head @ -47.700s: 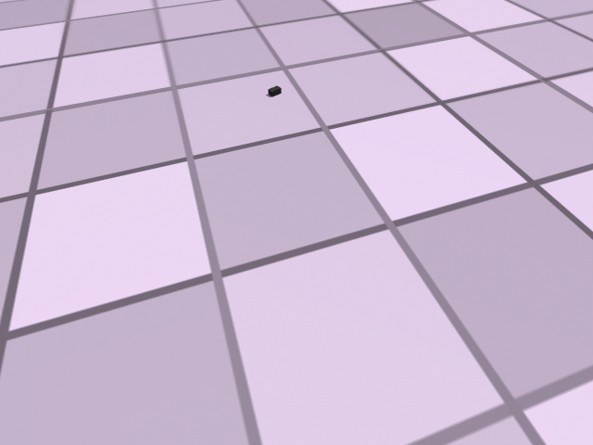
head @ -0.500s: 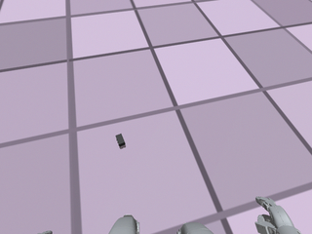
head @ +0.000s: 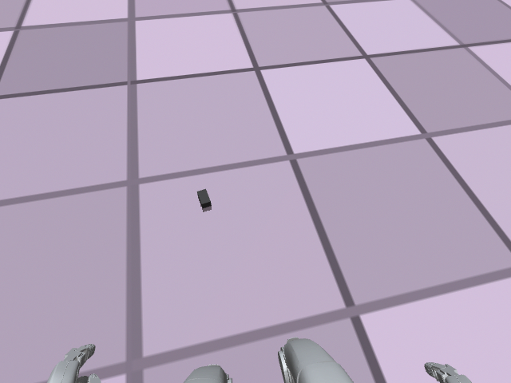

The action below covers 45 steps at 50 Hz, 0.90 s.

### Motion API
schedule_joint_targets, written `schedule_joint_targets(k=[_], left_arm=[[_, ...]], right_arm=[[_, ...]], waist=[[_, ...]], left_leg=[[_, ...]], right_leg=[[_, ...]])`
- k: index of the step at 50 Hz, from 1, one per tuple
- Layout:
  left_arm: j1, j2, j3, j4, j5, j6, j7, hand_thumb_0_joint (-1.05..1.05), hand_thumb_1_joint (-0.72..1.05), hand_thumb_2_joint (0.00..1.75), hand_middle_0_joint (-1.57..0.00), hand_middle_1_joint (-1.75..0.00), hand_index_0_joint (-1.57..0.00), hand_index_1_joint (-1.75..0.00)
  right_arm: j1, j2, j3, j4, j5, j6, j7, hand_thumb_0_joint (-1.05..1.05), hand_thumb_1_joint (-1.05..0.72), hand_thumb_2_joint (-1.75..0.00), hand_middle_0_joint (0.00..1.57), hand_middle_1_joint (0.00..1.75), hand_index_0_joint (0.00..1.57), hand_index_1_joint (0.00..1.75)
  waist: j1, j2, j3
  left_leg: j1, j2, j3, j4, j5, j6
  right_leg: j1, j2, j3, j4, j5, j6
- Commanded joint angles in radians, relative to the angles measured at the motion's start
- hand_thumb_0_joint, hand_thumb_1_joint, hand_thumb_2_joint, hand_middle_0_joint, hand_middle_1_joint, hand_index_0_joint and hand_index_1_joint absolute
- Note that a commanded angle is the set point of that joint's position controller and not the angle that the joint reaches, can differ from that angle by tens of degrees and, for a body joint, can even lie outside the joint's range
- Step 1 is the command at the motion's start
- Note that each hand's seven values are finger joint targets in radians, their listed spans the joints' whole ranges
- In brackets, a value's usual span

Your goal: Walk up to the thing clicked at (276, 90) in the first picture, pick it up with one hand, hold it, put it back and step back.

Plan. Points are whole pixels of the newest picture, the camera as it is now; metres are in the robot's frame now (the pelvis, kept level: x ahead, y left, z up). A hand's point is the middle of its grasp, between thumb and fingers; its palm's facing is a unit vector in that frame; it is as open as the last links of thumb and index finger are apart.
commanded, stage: step back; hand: left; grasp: from above
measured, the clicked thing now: (204, 198) +0.90 +0.21 -0.74
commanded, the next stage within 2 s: stand in 1.40 s
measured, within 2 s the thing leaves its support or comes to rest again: neither
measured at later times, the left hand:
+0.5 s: hand out of the picture -0.09 +0.25 -0.14, palm faces +0.01 -0.90 -0.43, open 7.4 cm
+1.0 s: hand out of the picture -0.10 +0.24 -0.14, palm faces +0.07 -0.93 -0.37, open 7.4 cm
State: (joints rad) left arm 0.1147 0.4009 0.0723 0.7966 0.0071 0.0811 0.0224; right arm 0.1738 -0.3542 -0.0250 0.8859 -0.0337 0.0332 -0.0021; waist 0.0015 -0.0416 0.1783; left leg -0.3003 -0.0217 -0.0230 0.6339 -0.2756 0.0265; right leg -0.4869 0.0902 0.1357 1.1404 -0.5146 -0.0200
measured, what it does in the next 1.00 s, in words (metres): walks backwards: right foot, then left foot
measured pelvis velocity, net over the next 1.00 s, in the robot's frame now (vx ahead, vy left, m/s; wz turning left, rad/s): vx -0.14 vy -0.02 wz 0.04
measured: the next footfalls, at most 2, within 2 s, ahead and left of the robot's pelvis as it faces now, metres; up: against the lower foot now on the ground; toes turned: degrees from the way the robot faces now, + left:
right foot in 0.22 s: -0.09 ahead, -0.15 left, +0.00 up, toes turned +0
left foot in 0.50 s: -0.10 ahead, +0.10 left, +0.00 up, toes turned -3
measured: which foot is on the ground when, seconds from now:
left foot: down 0.00-0.24, up 0.26-0.48, down 0.50-0.76, up 0.78-0.98, down 1.00-1.00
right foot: up 0.00-0.20, down 0.22-1.00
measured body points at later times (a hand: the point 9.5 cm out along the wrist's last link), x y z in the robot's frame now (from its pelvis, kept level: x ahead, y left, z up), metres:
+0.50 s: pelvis -0.15 -0.03 +0.00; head -0.13 -0.04 +0.45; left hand -0.09 +0.30 -0.11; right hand -0.09 -0.35 -0.13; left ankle -0.14 +0.10 -0.72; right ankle -0.14 -0.16 -0.72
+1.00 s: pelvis -0.14 -0.02 +0.00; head -0.13 -0.03 +0.45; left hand -0.10 +0.29 -0.12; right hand -0.05 -0.34 -0.12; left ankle -0.08 +0.11 -0.72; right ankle -0.13 -0.15 -0.72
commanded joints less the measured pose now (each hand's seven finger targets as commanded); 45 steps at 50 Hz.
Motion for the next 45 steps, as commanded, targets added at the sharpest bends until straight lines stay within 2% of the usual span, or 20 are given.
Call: schedule_joint_targets(k=[1,6,10,11,12,13,15,16,21,24,25,26,27,28,30,36,37,38,39,45], left_arm=[[0.093,0.183,0.070,-0.033,0.009,-0.025,-0.001,0.00,0.90,0.90,-0.20,-0.30,-0.20,-0.30],[0.078,0.165,0.057,-0.038,0.012,-0.041,-0.010,0.00,0.90,0.90,-0.20,-0.30,-0.20,-0.30],[0.231,0.172,0.063,0.079,0.025,-0.067,-0.010,0.00,0.90,0.90,-0.20,-0.30,-0.20,-0.30],[0.214,0.243,0.085,0.072,0.044,-0.072,-0.009,0.00,0.90,0.90,-0.20,-0.30,-0.20,-0.30],[0.150,0.369,0.108,0.022,0.044,-0.066,-0.007,0.00,0.90,0.90,-0.20,-0.30,-0.20,-0.30],[0.067,0.386,0.105,-0.008,0.043,-0.070,-0.003,0.00,0.90,0.90,-0.20,-0.30,-0.20,-0.30],[-0.036,0.267,0.067,-0.020,0.038,-0.086,0.004,0.00,0.90,0.90,-0.20,-0.30,-0.20,-0.30],[-0.043,0.255,0.073,-0.020,0.045,-0.091,0.005,0.00,0.90,0.90,-0.20,-0.30,-0.20,-0.30],[0.081,0.265,0.082,0.018,0.049,-0.107,-0.003,0.00,0.90,0.90,-0.20,-0.30,-0.20,-0.30],[0.048,0.261,0.067,0.025,0.033,-0.091,-0.013,0.00,0.90,0.90,-0.20,-0.30,-0.20,-0.30],[0.087,0.213,0.044,0.032,0.033,-0.085,-0.016,0.00,0.90,0.90,-0.20,-0.30,-0.20,-0.30],[0.115,0.151,0.027,0.033,0.026,-0.082,-0.019,0.00,0.90,0.90,-0.20,-0.30,-0.20,-0.30],[0.046,0.159,0.031,0.039,0.006,-0.085,-0.018,0.00,0.90,0.90,-0.20,-0.30,-0.20,-0.30],[0.004,0.240,0.057,0.050,0.019,-0.090,-0.017,0.00,0.90,0.90,-0.20,-0.30,-0.20,-0.30],[0.045,0.186,0.045,0.068,0.006,-0.098,-0.029,0.00,0.90,0.90,-0.20,-0.30,-0.20,-0.30],[0.158,0.174,0.057,0.160,0.024,-0.122,-0.024,0.00,0.90,0.90,-0.20,-0.30,-0.20,-0.30],[0.182,0.220,0.071,0.161,0.037,-0.127,-0.017,0.00,0.90,0.90,-0.20,-0.30,-0.20,-0.30],[0.213,0.303,0.086,0.160,0.042,-0.132,-0.011,0.00,0.90,0.90,-0.20,-0.30,-0.20,-0.30],[0.123,0.327,0.090,0.123,0.042,-0.137,-0.011,0.00,0.90,0.90,-0.20,-0.30,-0.20,-0.30],[0.047,0.238,0.056,0.105,0.027,-0.155,-0.014,0.00,0.90,0.90,-0.20,-0.30,-0.20,-0.30]], right_arm=[[-0.081,-0.270,-0.085,-0.117,-0.008,-0.033,-0.032,0.00,-0.90,-0.90,0.20,0.30,0.20,0.30],[-0.020,-0.289,-0.092,-0.112,-0.006,-0.018,-0.032,0.00,-0.90,-0.90,0.20,0.30,0.20,0.30],[-0.065,-0.283,-0.083,-0.112,0.009,0.010,-0.018,0.00,-0.90,-0.90,0.20,0.30,0.20,0.30],[-0.041,-0.204,-0.062,-0.120,0.011,0.008,-0.015,0.00,-0.90,-0.90,0.20,0.30,0.20,0.30],[-0.121,-0.191,-0.067,-0.156,0.019,0.005,-0.029,0.00,-0.90,-0.90,0.20,0.30,0.20,0.30],[-0.130,-0.245,-0.088,-0.144,0.018,0.010,-0.034,0.00,-0.90,-0.90,0.20,0.30,0.20,0.30],[-0.067,-0.244,-0.083,-0.088,0.023,0.003,-0.027,0.00,-0.90,-0.90,0.20,0.30,0.20,0.30],[-0.034,-0.237,-0.081,-0.075,0.024,-0.001,-0.024,0.00,-0.90,-0.90,0.20,0.30,0.20,0.30],[-0.060,-0.224,-0.075,-0.064,0.003,-0.025,0.006,0.00,-0.90,-0.90,0.20,0.30,0.20,0.30],[0.016,-0.199,-0.078,-0.009,0.000,-0.047,0.009,0.00,-0.90,-0.90,0.20,0.30,0.20,0.30],[0.041,-0.210,-0.090,0.014,-0.007,-0.057,0.004,0.00,-0.90,-0.90,0.20,0.30,0.20,0.30],[0.072,-0.261,-0.105,0.023,-0.019,-0.064,-0.002,0.00,-0.90,-0.90,0.20,0.30,0.20,0.30],[0.039,-0.351,-0.108,0.011,-0.017,-0.067,0.000,0.00,-0.90,-0.90,0.20,0.30,0.20,0.30],[0.013,-0.372,-0.117,0.002,-0.005,-0.071,0.006,0.00,-0.90,-0.90,0.20,0.30,0.20,0.30],[-0.026,-0.279,-0.084,-0.002,-0.010,-0.084,0.002,0.00,-0.90,-0.90,0.20,0.30,0.20,0.30],[-0.030,-0.224,-0.070,0.006,0.005,-0.045,0.011,0.00,-0.90,-0.90,0.20,0.30,0.20,0.30],[-0.024,-0.184,-0.058,-0.010,0.009,-0.042,0.010,0.00,-0.90,-0.90,0.20,0.30,0.20,0.30],[-0.054,-0.151,-0.053,-0.023,0.008,-0.041,0.002,0.00,-0.90,-0.90,0.20,0.30,0.20,0.30],[-0.038,-0.219,-0.072,-0.007,0.001,-0.043,-0.008,0.00,-0.90,-0.90,0.20,0.30,0.20,0.30],[0.039,-0.189,-0.067,0.046,0.005,-0.063,0.012,0.00,-0.90,-0.90,0.20,0.30,0.20,0.30]], waist=[[0.022,0.155,-0.165],[-0.023,0.230,-0.238],[0.035,0.187,-0.281],[0.023,-0.023,-0.212],[0.080,-0.230,-0.162],[0.067,-0.197,-0.070],[-0.017,-0.024,-0.043],[-0.022,-0.058,-0.070],[0.069,-0.126,-0.117],[0.016,-0.127,-0.132],[0.008,-0.055,-0.152],[0.005,0.113,-0.162],[-0.017,0.248,-0.132],[-0.027,0.180,-0.059],[0.017,0.119,-0.074],[0.056,0.132,-0.124],[0.070,-0.001,-0.114],[0.099,-0.153,-0.108],[0.068,-0.072,-0.045],[0.023,-0.079,-0.115]], left_leg=[[0.038,0.267,-0.239,-0.237,0.276,0.207],[0.204,0.284,-0.221,-0.190,0.293,0.208],[0.003,0.181,-0.096,-0.046,0.094,0.102],[-0.252,0.055,-0.059,0.106,-0.137,0.032],[-0.250,-0.053,-0.076,0.280,-0.319,-0.026],[-0.188,-0.007,-0.169,0.450,-0.316,-0.049],[-0.209,-0.060,-0.164,0.520,-0.181,-0.035],[-0.198,-0.063,-0.134,0.522,-0.162,-0.039],[-0.189,0.017,-0.052,0.161,-0.223,-0.054],[0.081,-0.002,0.029,-0.220,-0.153,-0.024],[0.204,-0.011,-0.005,-0.295,-0.092,-0.011],[0.306,0.120,-0.254,-0.332,-0.243,0.035],[0.119,0.325,-0.575,-0.444,-0.600,0.157],[-0.033,0.362,-0.602,-0.468,-0.612,0.221],[0.030,0.261,-0.408,-0.401,-0.395,0.169],[-0.197,0.139,-0.162,-0.202,-0.327,0.064],[-0.310,0.061,-0.112,-0.040,-0.330,0.025],[-0.374,-0.068,-0.074,0.185,-0.315,-0.001],[-0.303,0.011,-0.130,0.274,-0.279,-0.015],[-0.094,0.056,-0.049,0.097,-0.155,-0.036]], right_leg=[[0.027,-0.009,0.023,0.100,0.006,0.029],[0.084,-0.071,-0.063,-0.304,-0.023,0.040],[0.380,-0.069,-0.143,-0.772,0.209,-0.013],[0.426,-0.206,0.117,-0.795,0.084,-0.054],[0.147,-0.468,0.393,-0.887,0.009,-0.215],[-0.049,-0.548,0.474,-0.936,-0.042,-0.284],[0.035,-0.363,0.165,-0.790,0.204,-0.186],[0.066,-0.341,0.122,-0.771,0.204,-0.173],[0.292,-0.328,0.145,-0.781,-0.120,-0.163],[0.188,-0.317,0.082,-0.707,-0.019,-0.139],[0.128,-0.271,0.027,-0.605,0.040,-0.105],[-0.042,-0.199,-0.041,-0.463,0.012,-0.051],[-0.071,-0.108,-0.160,-0.337,-0.062,0.000],[0.013,-0.138,-0.078,-0.243,-0.067,-0.005],[0.025,-0.154,-0.066,-0.280,0.033,-0.011],[0.462,-0.065,-0.172,-0.700,0.172,-0.015],[0.515,-0.164,0.019,-0.793,0.019,-0.048],[0.439,-0.399,0.388,-0.975,-0.316,-0.128],[0.279,-0.509,0.463,-0.993,-0.379,-0.207],[0.263,-0.357,0.054,-0.834,0.260,-0.157]])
